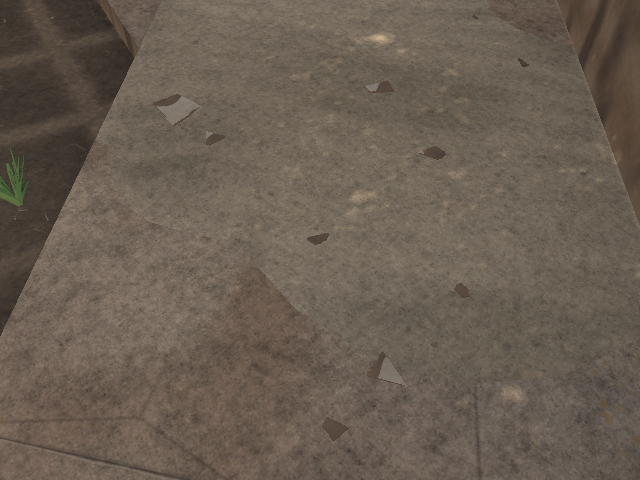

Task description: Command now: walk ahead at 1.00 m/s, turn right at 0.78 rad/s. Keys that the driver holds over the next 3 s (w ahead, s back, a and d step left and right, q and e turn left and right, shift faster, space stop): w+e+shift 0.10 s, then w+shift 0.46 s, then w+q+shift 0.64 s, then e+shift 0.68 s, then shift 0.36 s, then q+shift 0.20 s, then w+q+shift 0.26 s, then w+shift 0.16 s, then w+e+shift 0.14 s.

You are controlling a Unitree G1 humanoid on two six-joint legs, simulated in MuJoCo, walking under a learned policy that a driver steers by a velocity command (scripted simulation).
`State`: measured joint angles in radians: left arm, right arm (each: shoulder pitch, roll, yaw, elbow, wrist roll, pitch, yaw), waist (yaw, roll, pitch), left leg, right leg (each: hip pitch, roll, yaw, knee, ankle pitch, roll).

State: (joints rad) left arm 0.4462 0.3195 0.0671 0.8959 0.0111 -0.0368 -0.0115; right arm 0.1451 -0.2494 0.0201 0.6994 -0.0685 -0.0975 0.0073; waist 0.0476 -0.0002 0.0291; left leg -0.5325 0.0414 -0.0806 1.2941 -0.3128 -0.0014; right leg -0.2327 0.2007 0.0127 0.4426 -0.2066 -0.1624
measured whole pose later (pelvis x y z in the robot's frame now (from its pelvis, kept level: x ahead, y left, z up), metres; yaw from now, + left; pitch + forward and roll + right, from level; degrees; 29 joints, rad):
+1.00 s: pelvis +0.98 -0.09 -0.01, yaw +0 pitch +1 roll -2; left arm 0.48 0.29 0.05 0.94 0.02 -0.12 0.00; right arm 0.08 -0.31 -0.04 0.73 -0.02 -0.02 0.07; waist 0.05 0.03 0.02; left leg -0.80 0.09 0.10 0.90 0.03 0.12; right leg 0.17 0.04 -0.26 0.19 -0.38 0.00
